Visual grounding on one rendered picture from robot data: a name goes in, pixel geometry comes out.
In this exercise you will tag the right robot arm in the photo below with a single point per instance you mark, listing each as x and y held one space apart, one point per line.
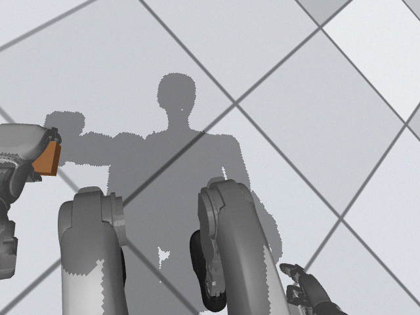
327 308

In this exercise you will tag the left robot arm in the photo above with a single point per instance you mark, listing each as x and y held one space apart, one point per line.
13 176

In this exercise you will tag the right robot hand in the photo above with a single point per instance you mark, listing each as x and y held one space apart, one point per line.
303 299

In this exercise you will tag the small box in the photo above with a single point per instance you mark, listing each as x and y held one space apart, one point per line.
47 163

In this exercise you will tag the right robot foot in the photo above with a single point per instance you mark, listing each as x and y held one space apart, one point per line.
214 304

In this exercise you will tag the left robot hand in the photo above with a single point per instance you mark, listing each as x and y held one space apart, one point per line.
26 142

